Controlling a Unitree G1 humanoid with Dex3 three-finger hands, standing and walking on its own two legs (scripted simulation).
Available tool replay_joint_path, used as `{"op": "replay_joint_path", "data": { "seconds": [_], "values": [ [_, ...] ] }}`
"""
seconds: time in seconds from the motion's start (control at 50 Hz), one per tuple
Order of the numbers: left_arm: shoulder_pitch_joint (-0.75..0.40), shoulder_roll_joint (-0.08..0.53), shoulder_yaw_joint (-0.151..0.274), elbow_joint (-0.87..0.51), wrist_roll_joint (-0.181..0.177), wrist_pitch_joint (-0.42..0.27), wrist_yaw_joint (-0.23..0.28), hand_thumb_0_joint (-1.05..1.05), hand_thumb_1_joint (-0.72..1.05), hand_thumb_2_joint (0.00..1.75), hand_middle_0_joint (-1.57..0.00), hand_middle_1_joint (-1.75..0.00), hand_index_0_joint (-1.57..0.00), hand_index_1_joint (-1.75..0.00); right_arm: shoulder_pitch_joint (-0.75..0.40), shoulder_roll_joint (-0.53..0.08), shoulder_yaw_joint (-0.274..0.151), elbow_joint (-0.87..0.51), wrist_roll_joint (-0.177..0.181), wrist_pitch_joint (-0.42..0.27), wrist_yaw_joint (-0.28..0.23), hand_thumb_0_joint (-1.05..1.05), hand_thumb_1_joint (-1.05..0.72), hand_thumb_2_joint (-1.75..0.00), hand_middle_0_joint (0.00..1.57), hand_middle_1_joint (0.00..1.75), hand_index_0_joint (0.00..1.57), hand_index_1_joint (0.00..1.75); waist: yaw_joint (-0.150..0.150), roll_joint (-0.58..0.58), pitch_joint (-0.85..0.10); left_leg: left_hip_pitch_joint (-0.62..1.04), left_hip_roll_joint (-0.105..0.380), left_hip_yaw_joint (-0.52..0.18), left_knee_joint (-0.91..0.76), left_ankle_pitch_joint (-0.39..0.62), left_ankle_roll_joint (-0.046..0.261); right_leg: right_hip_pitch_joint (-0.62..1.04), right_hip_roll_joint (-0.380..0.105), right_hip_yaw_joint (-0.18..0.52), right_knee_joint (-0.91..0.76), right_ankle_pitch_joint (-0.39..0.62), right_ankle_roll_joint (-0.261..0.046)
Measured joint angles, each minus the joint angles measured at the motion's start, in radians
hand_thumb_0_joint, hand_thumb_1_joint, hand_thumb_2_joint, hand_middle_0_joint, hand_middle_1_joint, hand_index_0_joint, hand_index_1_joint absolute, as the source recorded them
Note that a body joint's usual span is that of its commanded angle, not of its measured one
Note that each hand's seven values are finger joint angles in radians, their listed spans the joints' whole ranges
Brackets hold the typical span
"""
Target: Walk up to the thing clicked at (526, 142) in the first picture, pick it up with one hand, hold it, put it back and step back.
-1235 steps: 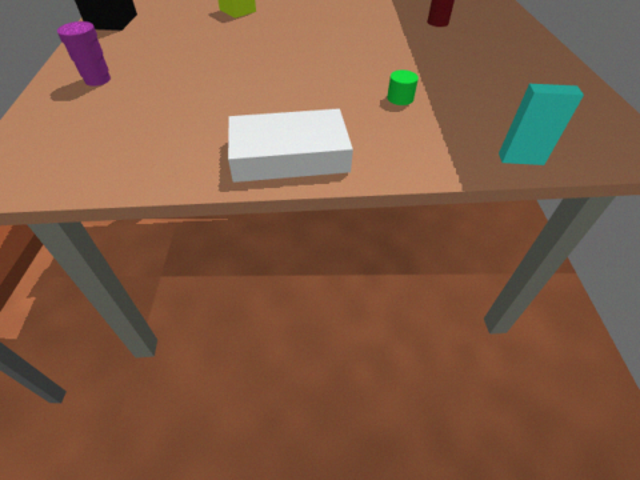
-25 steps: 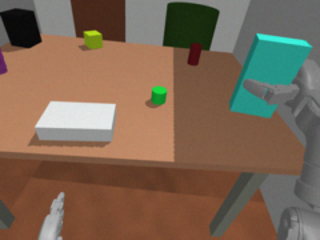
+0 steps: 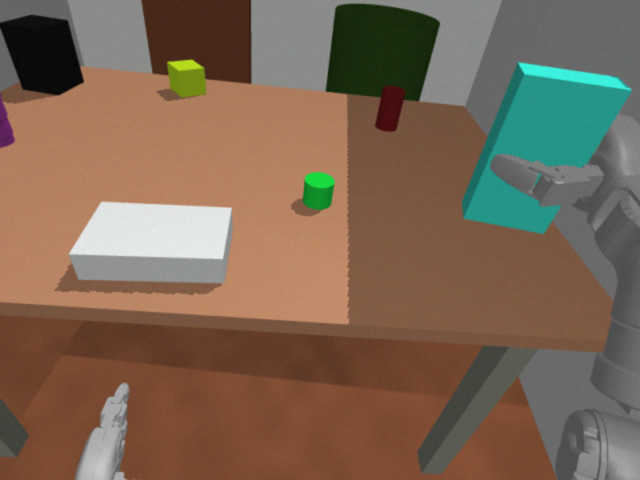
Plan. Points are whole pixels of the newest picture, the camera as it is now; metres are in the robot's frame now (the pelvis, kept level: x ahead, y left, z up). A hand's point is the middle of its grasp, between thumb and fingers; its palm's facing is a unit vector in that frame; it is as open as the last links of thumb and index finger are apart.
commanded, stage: crouch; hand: right
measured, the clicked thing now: (532, 155) +0.32 -0.17 +0.32
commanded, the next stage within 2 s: lower in 1.04 s
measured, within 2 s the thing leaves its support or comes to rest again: neither
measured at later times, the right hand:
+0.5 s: hand (497, 201) +0.38 -0.19 +0.23, palm faces +0.15 +0.99 +0.01, open 8.2 cm
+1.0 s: hand (480, 219) +0.41 -0.20 +0.18, palm faces +0.11 +0.99 -0.01, open 8.2 cm
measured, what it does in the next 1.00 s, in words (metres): stands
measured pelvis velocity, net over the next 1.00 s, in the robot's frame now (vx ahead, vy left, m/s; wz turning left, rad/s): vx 0.01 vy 0.00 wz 0.03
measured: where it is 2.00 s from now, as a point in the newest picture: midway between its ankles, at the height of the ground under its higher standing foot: outside the picture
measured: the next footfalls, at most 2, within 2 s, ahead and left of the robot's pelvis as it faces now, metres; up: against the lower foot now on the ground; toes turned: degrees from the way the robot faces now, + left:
none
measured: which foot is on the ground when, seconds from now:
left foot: down 0.00-1.00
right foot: down 0.00-1.00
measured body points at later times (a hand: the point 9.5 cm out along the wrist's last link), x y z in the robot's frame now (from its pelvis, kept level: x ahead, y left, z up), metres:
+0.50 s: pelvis -0.01 +0.00 +0.00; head -0.04 +0.02 +0.45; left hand +0.15 +0.26 -0.07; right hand +0.37 -0.24 +0.23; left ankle +0.02 +0.13 -0.73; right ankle +0.03 -0.13 -0.73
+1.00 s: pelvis +0.01 +0.00 +0.00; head +0.00 +0.01 +0.45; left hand +0.16 +0.27 -0.07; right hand +0.40 -0.25 +0.18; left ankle +0.02 +0.13 -0.73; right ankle +0.03 -0.13 -0.73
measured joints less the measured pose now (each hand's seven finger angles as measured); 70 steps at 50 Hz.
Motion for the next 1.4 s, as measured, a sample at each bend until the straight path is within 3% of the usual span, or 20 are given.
{"op": "replay_joint_path", "data": {
  "seconds": [0.16,0.26,0.56,0.72,0.94,1.4],
  "values": [
    [0.008,-0.009,-0.002,-0.025,0.003,0.002,0.000,-0.02,-0.53,0.06,-0.04,-0.04,-0.03,-0.04,-0.014,0.012,0.020,0.065,-0.018,-0.020,-0.018,-0.03,0.30,-0.99,0.99,1.22,0.97,1.18,0.003,0.014,0.000,0.005,0.003,0.000,-0.004,0.002,-0.001,0.005,0.003,0.000,-0.005,0.003,-0.001],
    [0.002,-0.022,-0.013,-0.017,0.005,-0.010,-0.003,-0.02,-0.52,0.05,-0.04,-0.05,-0.04,-0.04,-0.001,0.021,0.032,0.145,-0.031,-0.068,-0.022,-0.03,0.30,-0.99,0.99,1.22,0.97,1.18,0.011,0.023,0.006,-0.004,0.001,-0.005,-0.004,0.006,-0.001,-0.001,0.001,-0.005,-0.006,0.006,-0.001],
    [0.022,-0.031,-0.002,-0.003,0.028,-0.044,0.026,-0.02,-0.52,0.06,-0.04,-0.05,-0.04,-0.04,0.012,0.021,0.032,0.401,-0.091,-0.392,-0.036,-0.04,0.33,-1.02,1.00,1.23,0.98,1.19,0.034,0.046,0.051,-0.064,-0.013,-0.020,0.019,0.008,0.003,-0.056,-0.013,-0.018,0.022,-0.003,0.004],
    [0.011,-0.030,0.002,-0.005,0.033,-0.043,0.033,-0.02,-0.52,0.06,-0.05,-0.05,-0.05,-0.04,0.013,0.016,0.034,0.527,-0.093,-0.525,0.004,-0.03,0.32,-1.01,0.99,1.23,0.97,1.19,0.041,0.050,0.038,-0.080,-0.015,-0.024,0.014,0.006,0.003,-0.068,-0.015,-0.022,0.015,-0.005,0.005],
    [0.011,-0.039,0.006,-0.009,0.036,-0.022,0.035,-0.02,-0.52,0.06,-0.05,-0.05,-0.05,-0.04,0.047,0.020,0.035,0.596,-0.097,-0.663,0.023,-0.03,0.31,-1.00,0.99,1.23,0.97,1.20,0.036,0.060,0.044,-0.087,-0.016,-0.026,0.012,0.001,0.003,-0.073,-0.016,-0.025,0.010,-0.010,0.005],
    [0.004,-0.037,0.014,-0.031,0.034,0.042,0.036,-0.02,-0.54,0.06,-0.05,-0.04,-0.04,-0.05,0.055,0.018,0.038,0.775,-0.093,-0.845,0.055,-0.03,0.29,-0.99,0.98,1.23,0.96,1.20,0.050,0.083,0.033,-0.127,-0.017,-0.040,0.016,0.001,-0.001,-0.108,-0.017,-0.039,0.015,-0.016,0.001]
  ]
}}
